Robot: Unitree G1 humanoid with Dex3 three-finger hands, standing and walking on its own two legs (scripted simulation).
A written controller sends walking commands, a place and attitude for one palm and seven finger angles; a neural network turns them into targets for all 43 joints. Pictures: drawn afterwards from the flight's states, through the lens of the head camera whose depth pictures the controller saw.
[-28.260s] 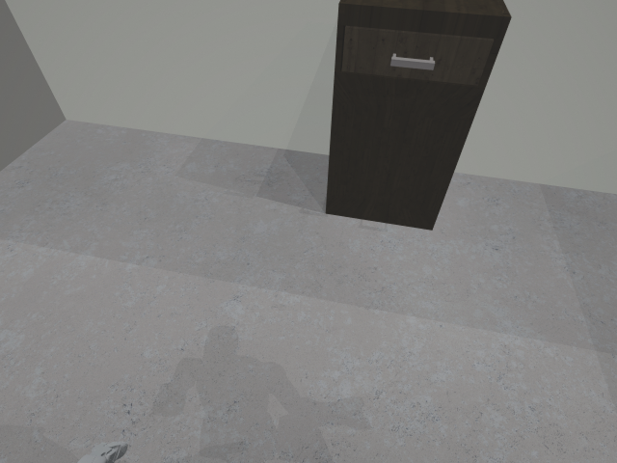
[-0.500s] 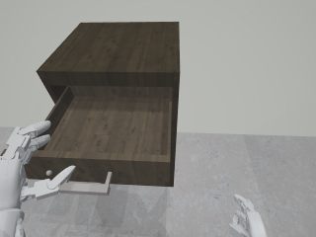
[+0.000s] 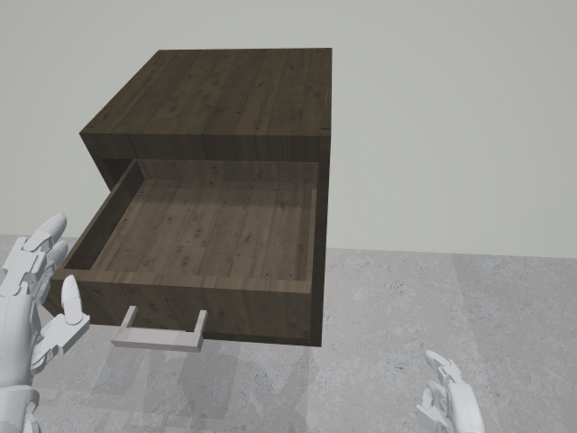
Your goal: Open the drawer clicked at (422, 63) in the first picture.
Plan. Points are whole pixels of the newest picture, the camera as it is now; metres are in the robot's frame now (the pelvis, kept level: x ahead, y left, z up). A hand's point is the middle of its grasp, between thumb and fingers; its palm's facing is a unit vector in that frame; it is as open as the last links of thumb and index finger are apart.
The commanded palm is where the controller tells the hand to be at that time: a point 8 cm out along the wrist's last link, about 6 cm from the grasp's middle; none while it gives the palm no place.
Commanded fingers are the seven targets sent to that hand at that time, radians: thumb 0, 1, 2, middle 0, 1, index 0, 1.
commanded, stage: step back with the hand held close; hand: left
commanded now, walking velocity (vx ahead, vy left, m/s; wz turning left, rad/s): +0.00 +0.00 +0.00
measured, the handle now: (162, 327) +0.26 +0.24 -0.01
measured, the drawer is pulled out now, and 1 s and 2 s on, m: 0.30 0.30 0.30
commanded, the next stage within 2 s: stop stepping back and stand still in 1.16 s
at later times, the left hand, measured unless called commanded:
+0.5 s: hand (42, 352) +0.15 +0.26 +0.15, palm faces +0.30 -0.81 -0.50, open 7.4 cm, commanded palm +0.08 +0.30 +0.18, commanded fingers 0.00 0.90 0.90 -0.20 -0.30 -0.20 -0.30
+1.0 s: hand out of the picture +0.07 +0.25 +0.16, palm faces +0.37 -0.81 -0.45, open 7.4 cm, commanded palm +0.01 +0.29 +0.18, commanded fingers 0.00 0.90 0.90 -0.20 -0.30 -0.20 -0.30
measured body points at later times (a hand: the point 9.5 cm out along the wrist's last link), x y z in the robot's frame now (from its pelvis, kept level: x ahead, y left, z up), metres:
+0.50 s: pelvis -0.05 +0.02 -0.01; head -0.01 +0.04 +0.44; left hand +0.13 +0.30 +0.18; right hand +0.14 -0.21 -0.08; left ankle -0.03 +0.13 -0.74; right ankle -0.02 -0.10 -0.74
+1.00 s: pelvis -0.13 +0.01 -0.01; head -0.09 +0.03 +0.44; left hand +0.05 +0.29 +0.19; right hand +0.04 -0.21 -0.09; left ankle -0.07 +0.13 -0.74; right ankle -0.15 -0.11 -0.70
